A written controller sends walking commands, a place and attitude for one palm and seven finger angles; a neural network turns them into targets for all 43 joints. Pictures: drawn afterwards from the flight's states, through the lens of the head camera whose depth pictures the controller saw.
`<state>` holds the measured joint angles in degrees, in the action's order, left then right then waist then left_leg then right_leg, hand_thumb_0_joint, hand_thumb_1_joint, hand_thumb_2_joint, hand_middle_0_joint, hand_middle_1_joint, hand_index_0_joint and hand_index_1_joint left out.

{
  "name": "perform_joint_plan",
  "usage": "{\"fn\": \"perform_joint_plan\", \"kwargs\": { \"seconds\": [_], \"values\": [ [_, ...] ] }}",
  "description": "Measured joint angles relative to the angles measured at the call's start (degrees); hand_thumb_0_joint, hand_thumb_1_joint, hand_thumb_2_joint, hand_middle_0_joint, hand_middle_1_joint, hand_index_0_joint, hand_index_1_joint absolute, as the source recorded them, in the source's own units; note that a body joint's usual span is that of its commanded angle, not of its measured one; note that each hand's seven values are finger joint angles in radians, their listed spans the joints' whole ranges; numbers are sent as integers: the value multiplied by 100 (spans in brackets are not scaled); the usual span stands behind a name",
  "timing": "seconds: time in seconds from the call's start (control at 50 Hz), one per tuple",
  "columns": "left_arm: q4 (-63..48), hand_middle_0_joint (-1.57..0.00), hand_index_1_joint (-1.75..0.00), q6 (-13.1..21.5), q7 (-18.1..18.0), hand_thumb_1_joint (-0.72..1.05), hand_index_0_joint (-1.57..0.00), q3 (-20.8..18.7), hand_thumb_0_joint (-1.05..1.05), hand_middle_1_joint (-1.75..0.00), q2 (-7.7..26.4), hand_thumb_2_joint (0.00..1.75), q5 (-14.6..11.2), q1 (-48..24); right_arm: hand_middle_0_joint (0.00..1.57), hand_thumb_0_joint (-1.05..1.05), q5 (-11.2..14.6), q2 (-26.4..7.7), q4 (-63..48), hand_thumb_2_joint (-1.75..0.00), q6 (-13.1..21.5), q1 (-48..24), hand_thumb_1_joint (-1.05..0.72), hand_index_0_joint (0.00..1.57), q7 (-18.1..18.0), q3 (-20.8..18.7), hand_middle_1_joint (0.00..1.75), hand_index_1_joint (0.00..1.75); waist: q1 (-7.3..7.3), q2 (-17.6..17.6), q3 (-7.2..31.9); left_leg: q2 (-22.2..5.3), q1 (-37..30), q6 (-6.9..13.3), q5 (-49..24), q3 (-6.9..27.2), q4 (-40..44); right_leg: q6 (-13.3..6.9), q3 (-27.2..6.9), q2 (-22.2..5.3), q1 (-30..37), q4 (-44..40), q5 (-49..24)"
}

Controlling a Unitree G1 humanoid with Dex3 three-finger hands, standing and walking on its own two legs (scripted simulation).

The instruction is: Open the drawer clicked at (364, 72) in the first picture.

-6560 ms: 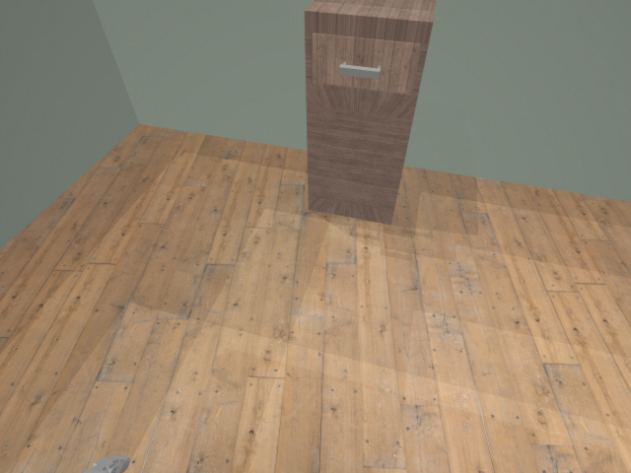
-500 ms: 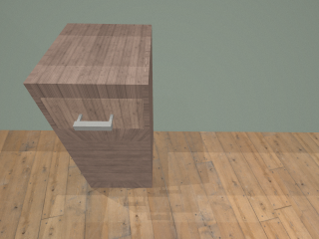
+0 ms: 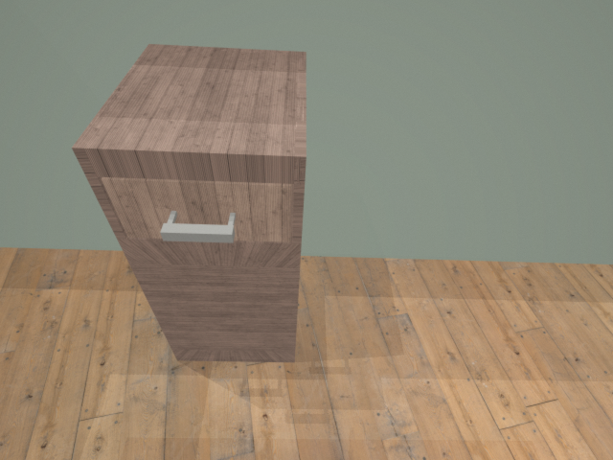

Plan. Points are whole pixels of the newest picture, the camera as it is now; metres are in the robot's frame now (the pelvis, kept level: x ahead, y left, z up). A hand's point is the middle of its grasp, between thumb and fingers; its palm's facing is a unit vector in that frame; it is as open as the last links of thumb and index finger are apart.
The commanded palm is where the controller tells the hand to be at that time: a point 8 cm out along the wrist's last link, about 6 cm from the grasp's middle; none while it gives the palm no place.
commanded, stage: look again from close up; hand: left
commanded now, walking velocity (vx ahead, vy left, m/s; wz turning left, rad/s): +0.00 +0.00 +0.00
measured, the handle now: (200, 224) +0.53 +0.24 -0.05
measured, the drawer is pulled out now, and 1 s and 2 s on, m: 0.00 0.00 0.00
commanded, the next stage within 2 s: shuffle to correct the standing spot in 0.18 s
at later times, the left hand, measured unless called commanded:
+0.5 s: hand out of the picture -0.12 +0.19 -0.16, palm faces +0.10 -0.98 -0.19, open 7.4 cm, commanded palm none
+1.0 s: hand out of the picture +0.04 +0.17 -0.16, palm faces +0.04 -0.98 -0.21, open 7.3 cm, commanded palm none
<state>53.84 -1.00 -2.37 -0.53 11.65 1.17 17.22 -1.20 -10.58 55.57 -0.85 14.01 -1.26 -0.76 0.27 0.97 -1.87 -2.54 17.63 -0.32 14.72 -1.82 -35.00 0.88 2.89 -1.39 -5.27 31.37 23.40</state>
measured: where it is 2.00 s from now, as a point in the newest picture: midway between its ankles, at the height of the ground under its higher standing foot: outside the picture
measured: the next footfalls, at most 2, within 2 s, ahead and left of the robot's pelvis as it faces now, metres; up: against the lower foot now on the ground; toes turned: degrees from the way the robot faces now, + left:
right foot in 0.84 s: +0.06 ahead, -0.09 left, +0.00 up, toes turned +3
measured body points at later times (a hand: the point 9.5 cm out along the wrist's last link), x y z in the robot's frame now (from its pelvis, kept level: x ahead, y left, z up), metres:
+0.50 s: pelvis -0.03 +0.02 +0.01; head -0.03 +0.03 +0.46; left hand -0.12 +0.24 -0.15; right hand -0.03 -0.21 -0.14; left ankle +0.04 +0.12 -0.72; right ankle -0.07 -0.12 -0.73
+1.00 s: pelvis +0.03 +0.00 +0.01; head +0.03 +0.00 +0.46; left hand +0.04 +0.22 -0.14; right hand +0.01 -0.20 -0.16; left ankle +0.03 +0.12 -0.73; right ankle +0.02 -0.10 -0.73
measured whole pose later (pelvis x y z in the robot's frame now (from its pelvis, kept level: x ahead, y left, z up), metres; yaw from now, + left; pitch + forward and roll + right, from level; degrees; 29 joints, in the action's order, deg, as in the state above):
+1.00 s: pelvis +0.03 +0.00 +0.01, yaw +0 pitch -1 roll +0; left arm 60.9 1.2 -3.0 -1.1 7.5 1.1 18.2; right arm -0.7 -6.2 63.7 -0.6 19.2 -1.6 -0.4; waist -0.6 -1.2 0.3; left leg -2.6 12.9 -0.3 15.8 -4.9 -29.4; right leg -1.7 5.6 -0.4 -11.6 28.4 16.2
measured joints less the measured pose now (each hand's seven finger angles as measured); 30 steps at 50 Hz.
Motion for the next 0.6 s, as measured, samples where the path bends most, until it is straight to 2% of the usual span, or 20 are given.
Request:
{"fn": "perform_joint_plan", "kwargs": {
  "seconds": [0.16, 0.34, 0.44, 0.5, 0.54, 0.56, 0.6],
  "values": [
    [135, -20, -30, -12, 54, 90, -20, 30, 0, -30, 5, 90, 16, 39, 20, 0, -7, 67, 79, -90, -47, 72, -91, 20, 75, 43, 29, 30, -24, 12, 75, 86, 81, 110, -328, -2, 291, 89, 17, -69, -98, -238, -310],
    [489, -20, -30, 11, 46, 90, -20, 6, 0, -30, -86, 90, 46, 442, 20, 0, 4, 97, 356, -90, -95, 243, -92, 20, 87, 12, 29, 30, -3, -29, 66, 182, 103, 174, -637, -27, 677, 111, 11, -152, -220, -407, -520],
    [686, -19, -30, -3, 78, 91, -20, -49, 0, -30, -161, 90, 69, 785, 20, 0, -22, 144, 517, -90, -200, 373, -91, 20, 89, -31, 29, 30, 14, -43, 181, 225, 194, 165, -125, 35, 609, -40, -40, -103, -280, -379, -129],
    [771, -19, -30, 19, 90, 90, -20, -106, 0, -30, -241, 90, 45, 1007, 20, 0, -28, 144, 543, -90, -232, 453, -91, 20, 82, -73, 29, 30, 55, -77, 221, 229, 427, 146, 441, 82, 117, -82, -45, -62, -297, -416, -200],
    [880, -19, -30, 17, 73, 90, -20, -140, 0, -30, -299, 90, 36, 1138, 20, 0, -23, 144, 540, -90, -196, 509, -91, 20, 87, -111, 29, 30, 62, -64, 230, 184, 485, 158, 523, -56, -297, -44, -38, -77, -269, -414, -445],
    [938, -19, -30, 5, 69, 90, -20, -142, 0, -30, -332, 90, 39, 1193, 20, 0, -12, 136, 519, -90, -143, 557, -91, 20, 90, -119, 29, 30, 44, -75, 242, 151, 377, 170, 576, -112, -192, -7, -28, -73, -273, -322, -414],
    [1018, -20, -30, -33, 91, 90, -20, -129, 1, -30, -382, 90, 31, 1220, 20, 0, -8, 146, 480, -90, -4, 624, -91, 20, 63, -125, 29, 30, -3, -55, 215, 158, 284, 254, 108, -158, -11, -66, -56, -89, -394, 97, -74]
  ]
}}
